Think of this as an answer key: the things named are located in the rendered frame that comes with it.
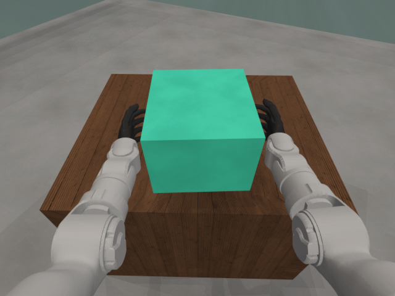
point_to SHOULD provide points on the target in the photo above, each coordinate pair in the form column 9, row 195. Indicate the robot left hand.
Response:
column 127, row 129

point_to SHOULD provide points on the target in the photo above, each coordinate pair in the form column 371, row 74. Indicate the pedestal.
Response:
column 223, row 234

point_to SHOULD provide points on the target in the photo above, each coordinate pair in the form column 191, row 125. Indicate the robot right hand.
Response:
column 272, row 118

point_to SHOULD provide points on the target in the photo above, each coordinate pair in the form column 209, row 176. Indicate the right robot forearm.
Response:
column 295, row 179

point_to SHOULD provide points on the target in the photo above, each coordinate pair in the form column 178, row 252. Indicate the left robot forearm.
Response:
column 114, row 183

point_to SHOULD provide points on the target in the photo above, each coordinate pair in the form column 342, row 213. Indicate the robot right upper arm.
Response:
column 334, row 241

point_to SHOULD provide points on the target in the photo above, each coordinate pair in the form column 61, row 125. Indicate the robot left upper arm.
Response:
column 86, row 248

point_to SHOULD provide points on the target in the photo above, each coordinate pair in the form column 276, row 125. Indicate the carton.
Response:
column 201, row 131

